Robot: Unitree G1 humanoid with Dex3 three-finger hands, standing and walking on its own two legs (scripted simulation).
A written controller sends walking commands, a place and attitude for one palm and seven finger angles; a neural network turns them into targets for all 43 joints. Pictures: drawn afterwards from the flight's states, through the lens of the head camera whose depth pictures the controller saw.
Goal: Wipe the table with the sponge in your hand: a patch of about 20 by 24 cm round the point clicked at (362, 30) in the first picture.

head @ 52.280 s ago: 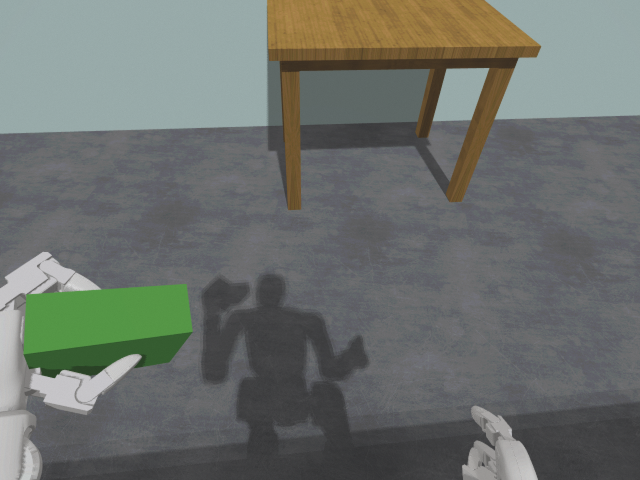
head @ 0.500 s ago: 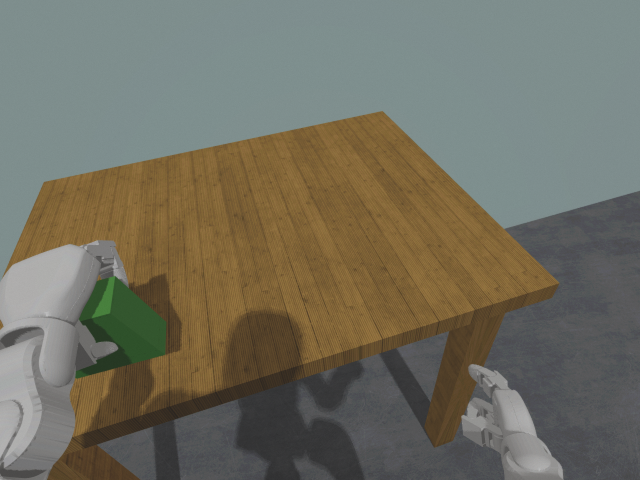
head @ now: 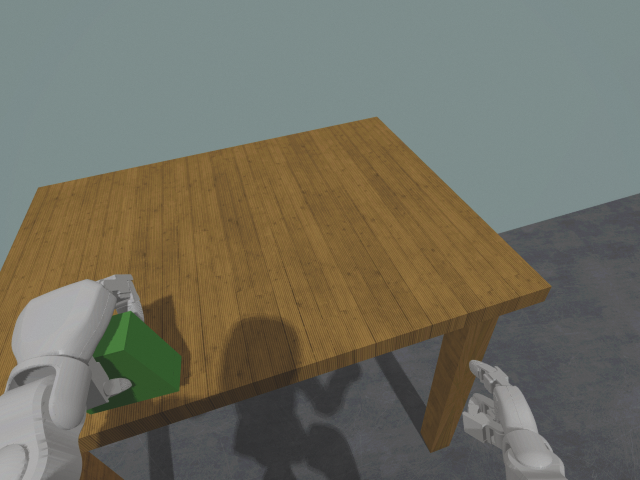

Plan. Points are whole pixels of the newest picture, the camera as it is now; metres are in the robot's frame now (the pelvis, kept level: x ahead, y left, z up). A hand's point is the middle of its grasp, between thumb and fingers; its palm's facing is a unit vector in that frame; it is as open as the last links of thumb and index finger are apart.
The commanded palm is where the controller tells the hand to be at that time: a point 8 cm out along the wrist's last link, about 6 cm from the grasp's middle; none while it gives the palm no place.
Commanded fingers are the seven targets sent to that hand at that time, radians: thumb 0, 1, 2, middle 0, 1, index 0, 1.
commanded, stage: bring the sponge back beside the body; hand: left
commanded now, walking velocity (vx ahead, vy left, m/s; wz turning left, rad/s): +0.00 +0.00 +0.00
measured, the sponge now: (119, 372) +0.19 +0.29 +0.07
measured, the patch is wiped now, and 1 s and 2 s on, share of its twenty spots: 1.00 1.00 1.00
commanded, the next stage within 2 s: step back with the hand held close in 0.60 s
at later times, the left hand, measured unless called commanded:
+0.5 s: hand (105, 353) +0.18 +0.27 +0.13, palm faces +0.14 -0.13 -0.98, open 9.1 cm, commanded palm +0.15 +0.27 +0.20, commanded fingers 0.00 0.10 1.30 -1.20 -1.60 -1.20 -1.60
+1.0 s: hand (124, 319) +0.20 +0.24 +0.17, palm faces +0.33 -0.85 -0.40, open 9.1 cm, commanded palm +0.15 +0.29 +0.19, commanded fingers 0.00 0.10 1.30 -1.20 -1.60 -1.20 -1.60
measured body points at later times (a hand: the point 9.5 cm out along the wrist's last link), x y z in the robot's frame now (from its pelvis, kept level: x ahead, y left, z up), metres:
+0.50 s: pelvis -0.01 -0.01 +0.00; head -0.05 -0.05 +0.44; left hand +0.17 +0.28 +0.18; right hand +0.25 -0.20 -0.06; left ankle +0.02 +0.12 -0.74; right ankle +0.00 -0.10 -0.74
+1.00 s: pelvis -0.01 +0.01 -0.01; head +0.01 +0.03 +0.44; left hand +0.18 +0.29 +0.19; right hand +0.17 -0.22 -0.09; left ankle +0.02 +0.12 -0.74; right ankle +0.00 -0.10 -0.74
